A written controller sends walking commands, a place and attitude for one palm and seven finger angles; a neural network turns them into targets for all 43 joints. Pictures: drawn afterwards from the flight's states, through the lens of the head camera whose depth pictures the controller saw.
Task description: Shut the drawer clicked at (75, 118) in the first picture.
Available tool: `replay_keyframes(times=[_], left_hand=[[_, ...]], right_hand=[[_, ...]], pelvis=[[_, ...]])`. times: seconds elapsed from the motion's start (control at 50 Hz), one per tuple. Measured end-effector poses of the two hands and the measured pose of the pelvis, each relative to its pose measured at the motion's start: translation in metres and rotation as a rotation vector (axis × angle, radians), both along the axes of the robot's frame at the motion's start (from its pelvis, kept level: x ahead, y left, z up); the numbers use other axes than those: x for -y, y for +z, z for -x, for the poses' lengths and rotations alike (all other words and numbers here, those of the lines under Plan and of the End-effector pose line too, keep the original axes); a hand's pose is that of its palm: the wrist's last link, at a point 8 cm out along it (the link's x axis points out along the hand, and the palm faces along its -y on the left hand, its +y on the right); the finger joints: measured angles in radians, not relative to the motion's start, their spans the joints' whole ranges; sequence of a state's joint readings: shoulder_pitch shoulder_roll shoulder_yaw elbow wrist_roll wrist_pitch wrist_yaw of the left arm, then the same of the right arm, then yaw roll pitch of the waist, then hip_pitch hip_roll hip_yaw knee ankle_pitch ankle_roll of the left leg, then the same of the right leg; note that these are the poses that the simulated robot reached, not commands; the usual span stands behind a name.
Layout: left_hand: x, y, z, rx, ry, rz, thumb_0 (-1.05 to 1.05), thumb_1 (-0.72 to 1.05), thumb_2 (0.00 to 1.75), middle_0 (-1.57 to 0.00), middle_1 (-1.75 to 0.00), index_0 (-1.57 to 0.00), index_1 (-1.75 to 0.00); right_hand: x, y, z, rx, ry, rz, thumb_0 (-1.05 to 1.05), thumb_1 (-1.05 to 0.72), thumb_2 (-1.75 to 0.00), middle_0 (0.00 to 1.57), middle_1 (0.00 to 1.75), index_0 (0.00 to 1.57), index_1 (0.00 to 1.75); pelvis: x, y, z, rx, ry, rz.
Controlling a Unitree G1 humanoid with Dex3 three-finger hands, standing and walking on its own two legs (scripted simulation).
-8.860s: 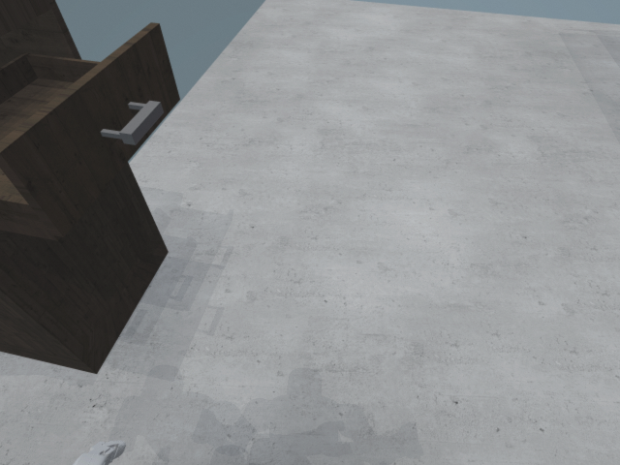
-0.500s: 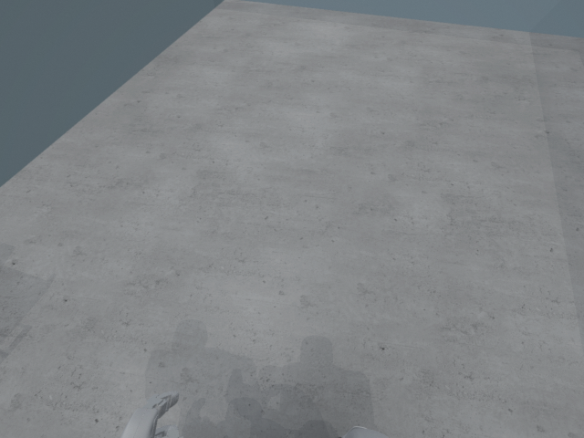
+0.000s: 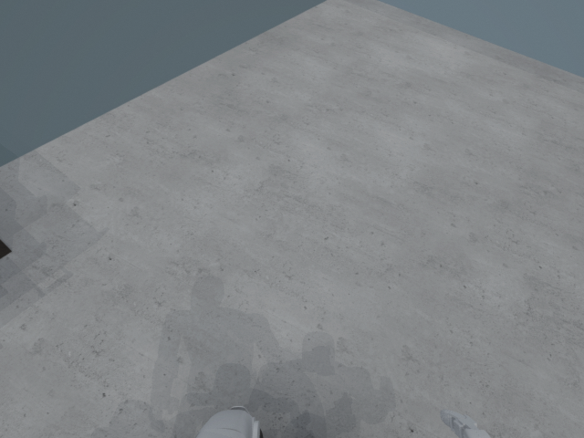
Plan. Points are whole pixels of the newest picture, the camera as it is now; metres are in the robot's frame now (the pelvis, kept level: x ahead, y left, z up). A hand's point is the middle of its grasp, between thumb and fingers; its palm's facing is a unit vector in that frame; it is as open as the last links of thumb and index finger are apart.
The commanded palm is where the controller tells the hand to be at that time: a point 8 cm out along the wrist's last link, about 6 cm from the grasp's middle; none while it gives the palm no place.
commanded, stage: turn to face it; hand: left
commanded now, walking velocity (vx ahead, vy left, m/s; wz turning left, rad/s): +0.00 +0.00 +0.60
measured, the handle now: out of the picture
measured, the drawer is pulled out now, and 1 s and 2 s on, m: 0.26 0.26 0.26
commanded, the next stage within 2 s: take the last steps up to it in 1.48 s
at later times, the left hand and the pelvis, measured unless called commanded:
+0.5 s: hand out of the picture +0.11 +0.18 -0.12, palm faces +0.26 -0.92 -0.29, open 7.4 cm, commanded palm none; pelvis +0.04 -0.05 +0.01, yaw +17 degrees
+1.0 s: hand out of the picture -0.08 +0.19 -0.16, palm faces +0.59 -0.76 -0.27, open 7.4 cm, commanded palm none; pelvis +0.02 -0.02 +0.02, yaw +35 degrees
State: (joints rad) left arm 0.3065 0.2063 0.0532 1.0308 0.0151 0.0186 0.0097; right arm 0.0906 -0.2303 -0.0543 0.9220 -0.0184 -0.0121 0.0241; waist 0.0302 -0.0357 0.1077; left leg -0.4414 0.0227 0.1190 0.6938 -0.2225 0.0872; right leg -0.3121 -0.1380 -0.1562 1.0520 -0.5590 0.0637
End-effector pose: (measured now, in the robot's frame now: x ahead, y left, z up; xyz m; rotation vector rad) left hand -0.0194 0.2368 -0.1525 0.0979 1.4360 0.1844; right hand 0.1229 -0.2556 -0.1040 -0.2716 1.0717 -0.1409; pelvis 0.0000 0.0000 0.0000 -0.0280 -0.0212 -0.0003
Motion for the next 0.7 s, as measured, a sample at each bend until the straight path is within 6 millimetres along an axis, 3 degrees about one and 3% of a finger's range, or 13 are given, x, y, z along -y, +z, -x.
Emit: replay_keyframes(times=[0.08, 0.2, 0.3, 0.38, 0.48, 0.6, 0.7], left_hand=[[-0.015, 0.012, -0.038, 0.088, 0.019, -0.025, 0.01, 0.91, 0.9, -0.2, -0.3, -0.2, -0.3], [-0.027, 0.036, -0.088, 0.233, 0.033, -0.072, 0.01, 0.91, 0.9, -0.2, -0.3, -0.2, -0.3], [-0.025, 0.05, -0.113, 0.301, 0.048, -0.111, 0.01, 0.91, 0.9, -0.2, -0.3, -0.2, -0.3], [-0.014, 0.059, -0.124, 0.342, 0.065, -0.138, 0.01, 0.91, 0.9, -0.2, -0.3, -0.2, -0.3], [0.01, 0.065, -0.115, 0.375, 0.102, -0.179, 0.01, 0.91, 0.9, -0.2, -0.3, -0.2, -0.3], [0.034, 0.071, -0.071, 0.285, 0.188, -0.178, 0.01, 0.9, 0.9, -0.2, -0.3, -0.2, -0.3], [0.045, 0.065, -0.036, 0.223, 0.273, -0.159, 0.01, 0.9, 0.9, -0.2, -0.3, -0.2, -0.3]], right_hand=[[-0.011, 0.009, -0.019, 0.0, 0.032, 0.007, 0.0, -0.91, -0.9, 0.2, 0.3, 0.2, 0.3], [-0.024, 0.011, -0.03, -0.028, 0.065, -0.033, 0.0, -0.91, -0.9, 0.2, 0.3, 0.2, 0.3], [-0.02, 0.004, -0.027, -0.069, 0.075, -0.063, 0.01, -0.91, -0.9, 0.2, 0.3, 0.2, 0.3], [-0.005, -0.006, -0.02, -0.124, 0.081, -0.072, 0.01, -0.9, -0.9, 0.2, 0.3, 0.2, 0.3], [0.023, -0.025, -0.017, -0.193, 0.1, -0.081, 0.01, -0.9, -0.9, 0.2, 0.3, 0.2, 0.3], [0.04, -0.018, -0.032, -0.236, 0.17, -0.065, 0.01, -0.91, -0.9, 0.2, 0.3, 0.2, 0.3], [0.036, -0.013, -0.053, -0.259, 0.256, -0.036, 0.01, -0.91, -0.9, 0.2, 0.3, 0.2, 0.3]], pelvis=[[-0.005, 0.01, -0.008, -0.007, 0.039, 0.004], [-0.003, 0.02, -0.021, -0.027, 0.101, 0.004], [0.008, 0.022, -0.029, -0.036, 0.158, 0.002], [0.022, 0.02, -0.032, -0.041, 0.209, -0.003], [0.046, 0.013, -0.035, -0.042, 0.274, -0.018], [0.058, 0.024, -0.039, -0.032, 0.358, -0.046], [0.06, 0.027, -0.04, -0.037, 0.432, -0.062]])
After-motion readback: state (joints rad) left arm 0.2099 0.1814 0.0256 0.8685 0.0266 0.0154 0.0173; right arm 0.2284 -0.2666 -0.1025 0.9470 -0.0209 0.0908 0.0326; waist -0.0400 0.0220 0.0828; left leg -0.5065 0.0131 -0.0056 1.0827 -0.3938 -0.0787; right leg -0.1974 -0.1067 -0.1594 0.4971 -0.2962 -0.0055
